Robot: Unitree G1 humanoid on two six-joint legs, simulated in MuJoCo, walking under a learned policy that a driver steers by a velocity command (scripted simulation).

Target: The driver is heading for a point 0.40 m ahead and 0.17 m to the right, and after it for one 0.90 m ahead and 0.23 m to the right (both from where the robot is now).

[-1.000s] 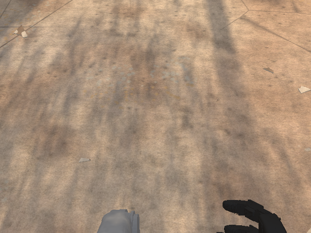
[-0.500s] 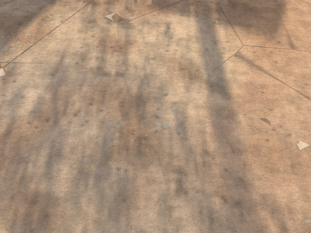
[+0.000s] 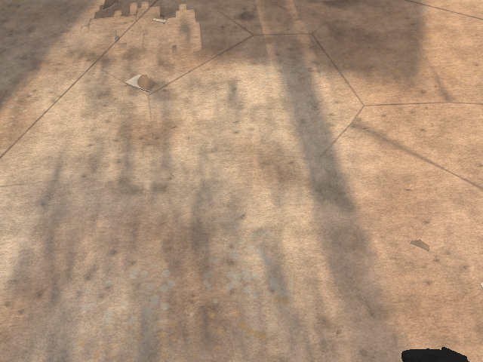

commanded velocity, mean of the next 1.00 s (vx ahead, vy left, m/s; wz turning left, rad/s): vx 0.27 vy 0.00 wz -0.55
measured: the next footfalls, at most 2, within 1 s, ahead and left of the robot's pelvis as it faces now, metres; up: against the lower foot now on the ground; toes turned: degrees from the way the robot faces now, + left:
left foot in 0.16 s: +0.28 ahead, +0.12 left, +0.00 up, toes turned -8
right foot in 0.64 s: +0.40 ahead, -0.13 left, +0.00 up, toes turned -25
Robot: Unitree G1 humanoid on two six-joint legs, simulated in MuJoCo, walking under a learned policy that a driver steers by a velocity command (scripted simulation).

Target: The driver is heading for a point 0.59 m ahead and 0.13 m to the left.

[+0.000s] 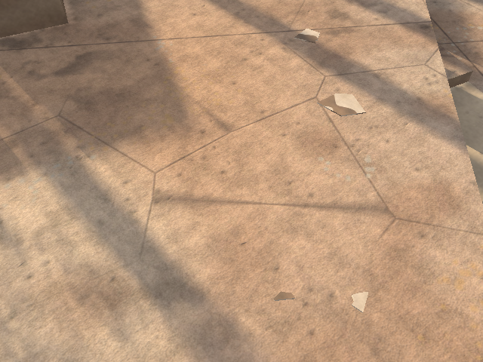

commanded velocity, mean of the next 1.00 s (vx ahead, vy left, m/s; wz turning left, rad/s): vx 0.14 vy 0.00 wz -0.07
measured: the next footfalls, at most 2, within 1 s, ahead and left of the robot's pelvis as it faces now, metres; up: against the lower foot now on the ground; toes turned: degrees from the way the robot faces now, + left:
left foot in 0.14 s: +0.04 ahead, +0.12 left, +0.00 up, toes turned -2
right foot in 0.38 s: +0.03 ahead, -0.08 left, +0.00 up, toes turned +0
